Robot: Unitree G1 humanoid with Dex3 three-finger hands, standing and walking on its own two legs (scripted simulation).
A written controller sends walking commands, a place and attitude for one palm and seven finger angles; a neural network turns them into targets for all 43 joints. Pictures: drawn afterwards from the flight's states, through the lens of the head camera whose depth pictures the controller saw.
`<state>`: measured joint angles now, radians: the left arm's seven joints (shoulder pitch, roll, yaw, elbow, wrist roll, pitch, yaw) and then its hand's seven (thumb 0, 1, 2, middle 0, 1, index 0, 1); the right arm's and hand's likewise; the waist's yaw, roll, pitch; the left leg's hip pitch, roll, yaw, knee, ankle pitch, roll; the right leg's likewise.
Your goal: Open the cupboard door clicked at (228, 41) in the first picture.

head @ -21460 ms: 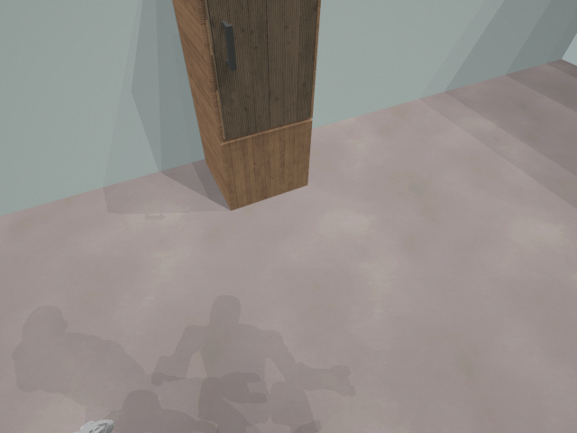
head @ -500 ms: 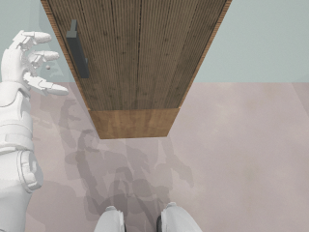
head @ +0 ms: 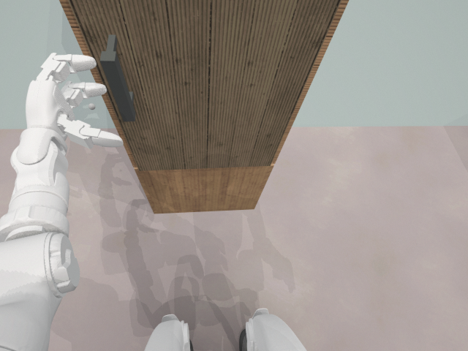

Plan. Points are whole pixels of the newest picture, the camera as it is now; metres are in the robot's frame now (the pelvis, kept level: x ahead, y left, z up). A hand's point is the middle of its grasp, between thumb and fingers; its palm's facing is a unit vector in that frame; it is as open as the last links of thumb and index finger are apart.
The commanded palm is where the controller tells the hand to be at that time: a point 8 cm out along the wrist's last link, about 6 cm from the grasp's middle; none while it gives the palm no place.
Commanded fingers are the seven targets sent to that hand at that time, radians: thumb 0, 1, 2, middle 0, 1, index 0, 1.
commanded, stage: slide the fingers in behind the handle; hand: left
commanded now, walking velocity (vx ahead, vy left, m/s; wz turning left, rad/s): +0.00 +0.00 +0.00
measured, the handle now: (121, 81) +0.55 +0.15 +0.08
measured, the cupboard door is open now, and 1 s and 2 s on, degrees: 1 1 0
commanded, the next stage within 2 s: close the thumb around the handle in 1.08 s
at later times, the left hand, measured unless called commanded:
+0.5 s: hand (124, 107) +0.50 +0.15 +0.08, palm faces -0.02 -1.00 -0.01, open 13.9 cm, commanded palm +0.48 +0.19 +0.08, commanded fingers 0.00 -0.50 0.30 -0.30 -1.20 -0.30 -1.20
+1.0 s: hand (132, 105) +0.50 +0.13 +0.08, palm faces +0.01 -1.00 -0.02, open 13.9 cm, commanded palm +0.48 +0.18 +0.08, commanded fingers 0.00 -0.50 0.30 -0.30 -1.20 -0.30 -1.20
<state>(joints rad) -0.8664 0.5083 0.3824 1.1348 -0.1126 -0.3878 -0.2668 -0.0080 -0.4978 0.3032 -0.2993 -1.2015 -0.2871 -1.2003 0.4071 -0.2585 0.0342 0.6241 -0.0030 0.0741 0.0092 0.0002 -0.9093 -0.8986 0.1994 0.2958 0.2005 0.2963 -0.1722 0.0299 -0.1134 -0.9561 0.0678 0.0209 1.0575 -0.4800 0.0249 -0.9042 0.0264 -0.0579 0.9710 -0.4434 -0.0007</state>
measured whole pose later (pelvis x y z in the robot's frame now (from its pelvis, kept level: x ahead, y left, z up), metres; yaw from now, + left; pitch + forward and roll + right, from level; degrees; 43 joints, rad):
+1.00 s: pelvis -0.01 -0.02 +0.00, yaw +1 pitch +21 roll -2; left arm -0.91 0.42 0.34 1.18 -0.08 -0.42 -0.16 -0.01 -0.50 0.30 -0.30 -1.20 -0.31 -1.21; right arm 0.40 -0.26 0.02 0.64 -0.01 0.05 0.02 0.00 -0.91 -0.90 0.20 0.30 0.20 0.30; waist -0.18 0.04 -0.11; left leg -0.95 0.07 0.01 1.05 -0.46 0.00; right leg -0.92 0.03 -0.06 1.00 -0.45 -0.03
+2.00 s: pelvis -0.01 -0.01 +0.00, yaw +1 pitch +21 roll -2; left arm -0.92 0.39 0.32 1.18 -0.07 -0.44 -0.13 0.01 0.76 0.85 -0.40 -1.35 -0.38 -1.35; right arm 0.39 -0.26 0.02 0.64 -0.01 0.05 0.02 0.00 -0.91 -0.90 0.20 0.30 0.20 0.30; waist -0.18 0.04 -0.12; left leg -0.97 0.06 0.02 1.06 -0.47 0.01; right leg -0.93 0.02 -0.06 1.01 -0.45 -0.02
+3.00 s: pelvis +0.04 -0.06 +0.02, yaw +4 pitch +10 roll +1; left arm 0.28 -0.06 -0.27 -0.03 0.06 -0.16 0.48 0.03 0.66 0.71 -0.31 -1.24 -0.34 -1.31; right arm 0.19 -0.16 0.03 0.48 -0.05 0.06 0.04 0.01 -0.91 -0.90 0.20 0.30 0.20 0.30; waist -0.04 0.03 -0.16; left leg -0.58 0.05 -0.03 0.88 -0.46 -0.05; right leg -0.56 0.02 -0.09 0.90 -0.51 -0.08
